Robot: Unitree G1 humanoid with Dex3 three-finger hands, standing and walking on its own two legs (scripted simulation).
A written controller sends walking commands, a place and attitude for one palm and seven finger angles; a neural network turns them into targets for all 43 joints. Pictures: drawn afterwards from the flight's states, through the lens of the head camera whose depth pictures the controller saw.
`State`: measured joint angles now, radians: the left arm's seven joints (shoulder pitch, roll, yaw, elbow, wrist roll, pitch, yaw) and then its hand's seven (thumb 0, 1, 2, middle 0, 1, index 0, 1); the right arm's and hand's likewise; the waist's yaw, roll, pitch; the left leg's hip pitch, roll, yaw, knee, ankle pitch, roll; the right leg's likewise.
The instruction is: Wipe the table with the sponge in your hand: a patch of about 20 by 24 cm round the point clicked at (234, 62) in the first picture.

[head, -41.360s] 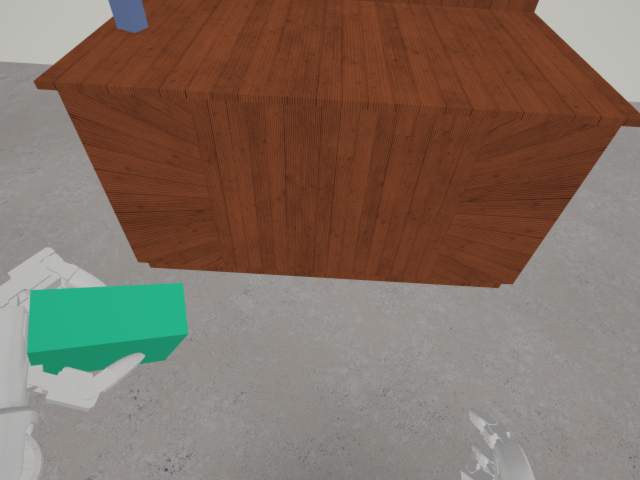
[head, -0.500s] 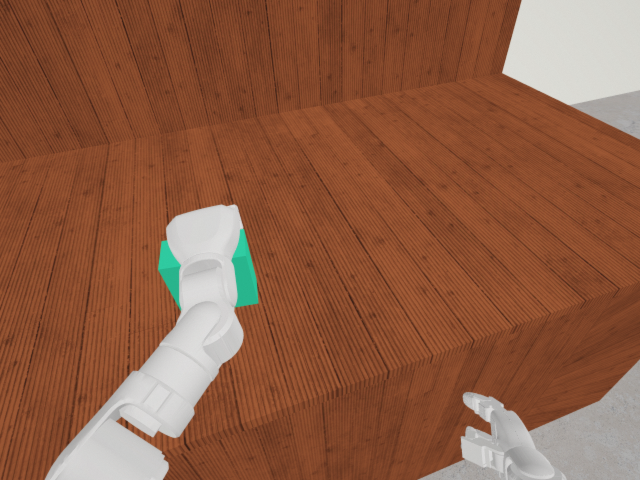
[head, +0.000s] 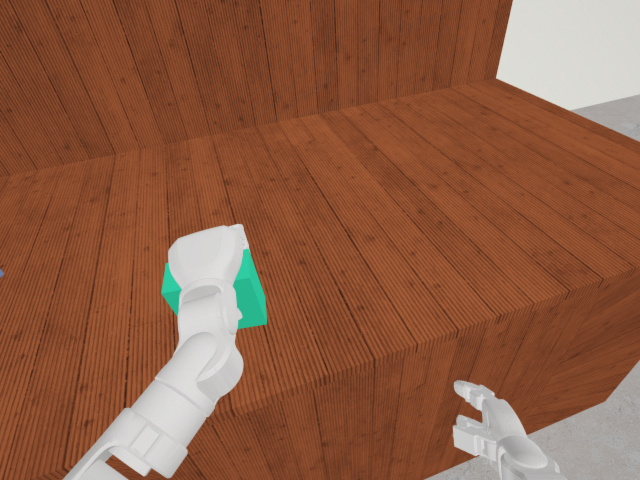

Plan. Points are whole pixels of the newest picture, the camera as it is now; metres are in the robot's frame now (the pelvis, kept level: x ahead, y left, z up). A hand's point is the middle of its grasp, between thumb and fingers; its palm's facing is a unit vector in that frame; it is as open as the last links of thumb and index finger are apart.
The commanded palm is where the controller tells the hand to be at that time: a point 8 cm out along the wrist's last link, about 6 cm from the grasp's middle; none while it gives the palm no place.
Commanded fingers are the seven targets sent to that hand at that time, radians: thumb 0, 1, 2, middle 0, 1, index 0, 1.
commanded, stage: wipe back along the third lane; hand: left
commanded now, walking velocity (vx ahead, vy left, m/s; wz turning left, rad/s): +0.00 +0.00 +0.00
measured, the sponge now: (222, 303) +0.33 +0.19 +0.07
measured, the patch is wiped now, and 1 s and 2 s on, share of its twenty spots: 0.95 0.95 1.00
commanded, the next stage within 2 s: slide back across to the middle lane in 0.32 s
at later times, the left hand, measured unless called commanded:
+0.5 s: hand (231, 309) +0.28 +0.15 +0.12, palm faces +0.18 -0.19 -0.96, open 9.3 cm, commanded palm +0.23 +0.15 +0.15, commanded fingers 0.00 0.10 1.30 -1.20 -1.60 -1.20 -1.60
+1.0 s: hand (176, 324) +0.25 +0.20 +0.13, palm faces +0.18 -0.24 -0.95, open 9.3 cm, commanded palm +0.21 +0.21 +0.18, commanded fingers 0.00 0.10 1.30 -1.20 -1.60 -1.20 -1.60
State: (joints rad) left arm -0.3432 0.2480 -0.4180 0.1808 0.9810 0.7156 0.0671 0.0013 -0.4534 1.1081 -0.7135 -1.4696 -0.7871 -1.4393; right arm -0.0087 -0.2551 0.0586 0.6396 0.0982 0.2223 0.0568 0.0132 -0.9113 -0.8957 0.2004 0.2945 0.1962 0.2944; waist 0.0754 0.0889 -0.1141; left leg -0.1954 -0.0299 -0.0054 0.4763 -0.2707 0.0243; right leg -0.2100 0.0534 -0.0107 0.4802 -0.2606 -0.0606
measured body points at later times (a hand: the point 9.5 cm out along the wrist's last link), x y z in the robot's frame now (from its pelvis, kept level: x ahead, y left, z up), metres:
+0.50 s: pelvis -0.01 -0.02 +0.00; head -0.06 -0.07 +0.44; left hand +0.27 +0.15 +0.17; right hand +0.25 -0.22 -0.06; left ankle -0.01 +0.11 -0.74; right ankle +0.00 -0.08 -0.74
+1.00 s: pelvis -0.01 -0.02 +0.00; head -0.06 -0.07 +0.44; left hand +0.23 +0.21 +0.18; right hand +0.23 -0.24 -0.06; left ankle -0.01 +0.11 -0.74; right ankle +0.00 -0.08 -0.74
